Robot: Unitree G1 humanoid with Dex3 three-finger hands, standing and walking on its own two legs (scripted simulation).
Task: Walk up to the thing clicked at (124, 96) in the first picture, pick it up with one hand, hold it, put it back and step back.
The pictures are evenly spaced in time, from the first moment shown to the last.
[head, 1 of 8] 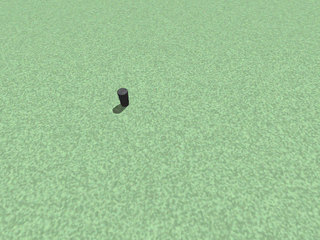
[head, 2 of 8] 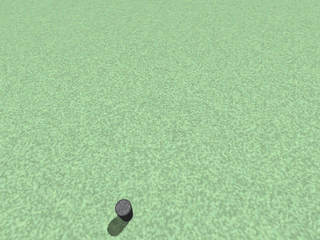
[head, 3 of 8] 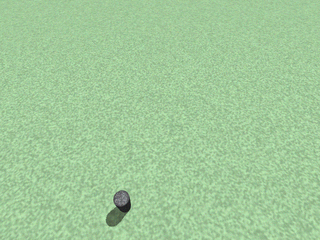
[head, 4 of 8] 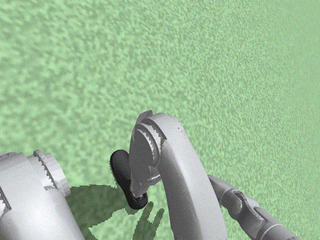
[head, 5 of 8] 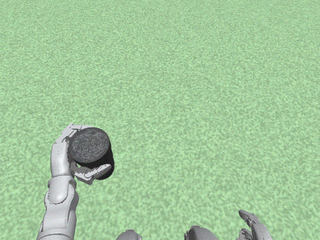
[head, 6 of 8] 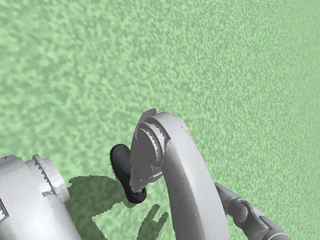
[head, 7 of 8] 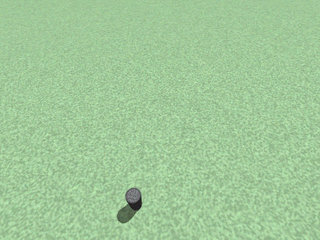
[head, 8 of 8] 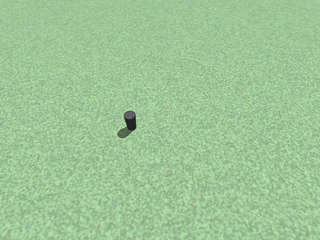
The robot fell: no
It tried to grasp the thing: yes
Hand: left
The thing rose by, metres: 0.67
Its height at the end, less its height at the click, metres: +0.00
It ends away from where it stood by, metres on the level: 0.01
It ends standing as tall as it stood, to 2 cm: yes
